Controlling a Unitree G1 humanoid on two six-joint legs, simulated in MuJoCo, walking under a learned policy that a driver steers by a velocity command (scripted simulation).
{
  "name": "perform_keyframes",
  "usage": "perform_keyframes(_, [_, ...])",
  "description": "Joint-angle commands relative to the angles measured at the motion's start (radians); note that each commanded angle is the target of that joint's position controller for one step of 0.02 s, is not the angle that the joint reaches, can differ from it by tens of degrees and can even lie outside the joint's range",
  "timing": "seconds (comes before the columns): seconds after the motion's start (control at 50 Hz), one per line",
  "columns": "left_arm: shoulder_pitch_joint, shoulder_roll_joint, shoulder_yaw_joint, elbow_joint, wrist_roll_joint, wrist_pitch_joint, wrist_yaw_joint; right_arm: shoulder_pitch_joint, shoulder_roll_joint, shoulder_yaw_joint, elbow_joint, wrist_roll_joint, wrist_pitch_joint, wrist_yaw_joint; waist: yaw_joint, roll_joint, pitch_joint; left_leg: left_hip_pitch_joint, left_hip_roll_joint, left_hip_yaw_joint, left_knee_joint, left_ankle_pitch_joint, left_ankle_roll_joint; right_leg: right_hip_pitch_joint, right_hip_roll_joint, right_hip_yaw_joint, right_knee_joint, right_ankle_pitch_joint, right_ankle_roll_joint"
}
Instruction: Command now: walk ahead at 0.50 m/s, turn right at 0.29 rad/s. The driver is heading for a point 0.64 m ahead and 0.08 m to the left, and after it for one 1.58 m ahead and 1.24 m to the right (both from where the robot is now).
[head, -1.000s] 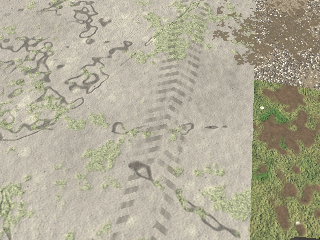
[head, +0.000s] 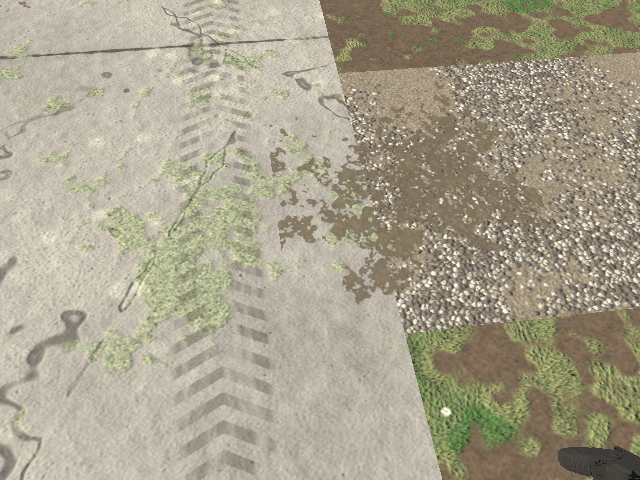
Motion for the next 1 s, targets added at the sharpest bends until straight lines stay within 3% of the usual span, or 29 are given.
perform_keyframes(0.02, [0.028,0.119,0.009,-0.082,-0.015,-0.031,-0.004,0.306,-0.168,-0.064,0.023,0.024,0.005,-0.001,-0.146,0.199,-0.162,0.684,0.410,-0.695,-0.240,-0.430,0.239,-0.613,-0.058,-0.011,0.508,-0.028,0.019])
perform_keyframes(0.04, [-0.060,0.124,0.010,-0.102,-0.006,-0.031,-0.003,0.251,-0.143,-0.054,0.014,0.015,0.013,-0.003,-0.140,0.123,-0.077,0.568,0.368,-0.562,-0.248,-0.360,0.207,-0.612,-0.095,-0.051,0.505,0.044,0.019])
perform_keyframes(0.06, [-0.115,0.113,0.009,-0.119,0.008,-0.034,-0.006,0.214,-0.123,-0.045,0.016,0.009,0.019,-0.003,-0.124,0.093,-0.008,0.461,0.326,-0.466,-0.273,-0.250,0.201,-0.603,-0.121,-0.073,0.449,0.096,0.019])
perform_keyframes(0.08, [-0.122,0.099,0.011,-0.121,0.013,-0.036,-0.010,0.191,-0.104,-0.036,0.019,0.002,0.018,-0.004,-0.097,0.108,0.013,0.394,0.294,-0.398,-0.295,-0.158,0.192,-0.563,-0.155,-0.082,0.394,0.138,0.019])
perform_keyframes(0.14, [-0.101,0.048,-0.001,-0.114,0.012,-0.032,-0.018,0.187,-0.106,-0.034,0.037,0.011,0.013,-0.003,-0.068,0.142,0.006,0.319,0.253,-0.279,-0.343,0.007,0.202,-0.493,-0.179,-0.130,0.278,0.180,0.034])
perform_keyframes(0.18, [-0.158,0.026,-0.012,-0.132,0.019,-0.035,-0.019,0.199,-0.142,-0.043,0.053,0.018,0.014,-0.007,-0.078,0.121,0.016,0.310,0.255,-0.225,-0.368,0.090,0.215,-0.500,-0.190,-0.149,0.159,0.250,0.048])
perform_keyframes(0.24, [-0.249,0.005,-0.024,-0.147,0.018,-0.045,-0.027,0.223,-0.167,-0.048,0.076,0.025,0.024,-0.011,-0.107,0.107,0.022,0.302,0.229,-0.135,-0.376,0.137,0.193,-0.445,-0.179,-0.175,-0.039,0.415,0.055])
perform_keyframes(0.32, [-0.357,0.017,-0.022,-0.174,0.005,-0.052,-0.040,0.296,-0.184,-0.048,0.119,0.037,0.039,-0.011,-0.145,0.108,0.040,0.342,0.246,-0.110,-0.356,0.132,0.172,-0.385,-0.146,-0.194,-0.182,0.508,0.050])
perform_keyframes(0.38, [-0.385,0.039,-0.013,-0.195,0.004,-0.062,-0.051,0.321,-0.194,-0.051,0.143,0.042,0.056,-0.015,-0.127,0.112,0.054,0.403,0.281,-0.148,-0.301,0.172,0.150,-0.349,-0.131,-0.187,-0.253,0.432,0.019])
perform_keyframes(0.42, [-0.257,0.080,0.011,-0.161,0.011,-0.068,-0.046,0.297,-0.205,-0.052,0.143,0.043,0.067,-0.021,-0.041,0.107,-0.009,0.388,0.250,-0.128,-0.161,0.350,0.118,-0.141,-0.098,-0.215,-0.319,0.413,-0.014])
perform_keyframes(0.44, [-0.112,0.131,0.035,-0.125,0.020,-0.068,-0.036,0.293,-0.174,-0.039,0.136,0.035,0.065,-0.021,0.027,0.086,-0.112,0.303,0.194,-0.088,0.021,0.357,0.086,0.091,-0.137,-0.186,-0.304,0.431,-0.046])
perform_keyframes(0.46, [0.071,0.218,0.056,-0.105,0.034,-0.061,-0.021,0.292,-0.095,-0.010,0.100,0.000,0.059,-0.021,0.089,-0.071,-0.284,0.094,0.108,-0.031,0.360,0.021,0.039,0.387,-0.367,0.052,-0.274,0.460,-0.108])
perform_keyframes(0.48, [0.083,0.245,0.059,-0.090,0.036,-0.051,-0.028,0.419,-0.031,0.007,0.094,0.030,0.041,-0.020,0.026,-0.321,-0.385,-0.207,-0.001,-0.053,0.626,-0.471,0.002,0.572,-0.530,0.451,-0.405,0.222,-0.237])
perform_keyframes(0.5, [0.057,0.148,0.037,-0.093,0.025,-0.050,-0.028,0.353,-0.147,-0.022,0.110,0.052,0.037,-0.020,0.057,-0.170,-0.271,-0.299,0.054,-0.120,0.729,-0.436,0.000,0.480,-0.490,0.424,-0.455,0.090,-0.205])
perform_keyframes(0.52, [-0.001,0.110,0.023,-0.092,0.018,-0.053,-0.027,0.273,-0.174,-0.034,0.088,0.059,0.036,-0.019,0.046,-0.125,-0.147,-0.332,0.091,-0.103,0.728,-0.338,0.005,0.361,-0.457,0.273,-0.475,0.118,-0.169])
perform_keyframes(0.54, [-0.065,0.086,0.014,-0.093,0.023,-0.057,-0.030,0.241,-0.156,-0.034,0.087,0.050,0.041,-0.023,0.013,-0.067,-0.090,-0.292,0.127,-0.087,0.697,-0.259,-0.002,0.245,-0.414,0.174,-0.505,0.207,-0.151])
perform_keyframes(0.56, [-0.111,0.059,0.008,-0.090,0.027,-0.062,-0.033,0.229,-0.143,-0.038,0.086,0.040,0.050,-0.024,-0.014,-0.070,-0.041,-0.263,0.149,-0.087,0.655,-0.207,-0.008,0.160,-0.380,0.092,-0.539,0.281,-0.145])
perform_keyframes(0.6, [-0.150,0.043,0.009,-0.074,0.036,-0.078,-0.034,0.258,-0.100,-0.035,0.094,0.044,0.073,-0.021,-0.054,-0.085,-0.018,-0.183,0.171,-0.086,0.628,-0.148,-0.018,0.063,-0.353,-0.018,-0.597,0.383,-0.141])
perform_keyframes(0.7, [-0.142,0.079,0.028,-0.022,0.038,-0.089,-0.018,0.173,-0.065,-0.032,0.054,0.035,0.093,-0.016,-0.060,-0.029,0.034,-0.252,0.173,-0.096,0.465,0.029,-0.038,0.059,-0.351,-0.201,-0.645,0.560,-0.147])
perform_keyframes(0.78, [-0.114,0.114,0.037,0.006,0.030,-0.077,-0.006,0.043,-0.044,-0.019,0.011,0.032,0.085,0.012,-0.014,-0.009,0.072,-0.214,0.157,-0.021,0.243,0.180,-0.020,0.084,-0.340,-0.318,-0.658,0.569,-0.123])
perform_keyframes(0.88, [-0.016,0.141,0.047,0.073,0.001,-0.046,-0.008,-0.080,-0.040,-0.014,-0.061,0.030,0.084,0.033,0.015,0.002,0.110,-0.213,0.121,0.028,0.104,0.059,0.037,0.227,-0.391,-0.347,-0.597,0.675,-0.111])
perform_keyframes(0.92, [-0.019,0.170,0.050,0.093,-0.010,-0.033,-0.009,-0.053,-0.070,-0.027,-0.071,0.025,0.082,0.034,-0.034,-0.033,0.076,-0.114,0.067,0.070,0.069,-0.056,0.073,0.266,-0.401,-0.339,-0.499,0.946,-0.107])
perform_keyframes(0.94, [-0.035,0.182,0.049,0.102,-0.013,-0.025,-0.008,0.039,-0.104,-0.045,-0.050,0.022,0.081,0.031,-0.100,-0.046,0.018,0.022,0.035,0.094,0.031,-0.062,0.094,0.261,-0.384,-0.348,-0.379,1.076,-0.092])
perform_keyframes(0.96, [-0.044,0.165,0.038,0.110,-0.014,-0.021,-0.006,0.205,-0.154,-0.073,0.004,0.023,0.079,0.021,-0.187,-0.033,-0.075,0.279,0.008,0.108,-0.019,0.023,0.122,0.170,-0.338,-0.374,-0.188,1.088,-0.064])
perform_keyframes(0.98, [-0.035,0.112,0.013,0.090,0.008,-0.029,-0.007,0.380,-0.244,-0.101,0.043,0.015,0.084,0.000,-0.247,0.070,-0.216,0.625,0.187,-0.106,0.025,0.101,0.180,-0.085,-0.277,-0.371,0.126,0.761,-0.027])
perform_keyframes(1.0, [0.089,-0.018,-0.026,0.079,0.010,-0.049,-0.022,0.372,-0.307,-0.100,0.044,0.006,0.080,-0.006,-0.144,0.280,-0.364,0.869,0.455,-0.608,-0.097,-0.059,0.341,-0.422,-0.078,-0.264,0.469,-0.098,0.029])
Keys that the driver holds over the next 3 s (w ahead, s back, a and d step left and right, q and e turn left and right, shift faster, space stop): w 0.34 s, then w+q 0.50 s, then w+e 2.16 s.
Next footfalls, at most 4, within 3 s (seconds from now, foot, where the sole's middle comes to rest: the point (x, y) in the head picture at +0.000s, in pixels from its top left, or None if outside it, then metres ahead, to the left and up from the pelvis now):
0.44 right None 0.39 -0.15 -0.76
0.96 left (284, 398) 0.65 0.14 -0.76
1.52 right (378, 284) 0.97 -0.07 -0.76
2.00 left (330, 190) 1.30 0.07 -0.76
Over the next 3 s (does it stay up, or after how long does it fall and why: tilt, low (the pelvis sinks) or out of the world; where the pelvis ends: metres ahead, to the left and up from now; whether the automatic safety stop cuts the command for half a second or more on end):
stays up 1.55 -0.31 0.00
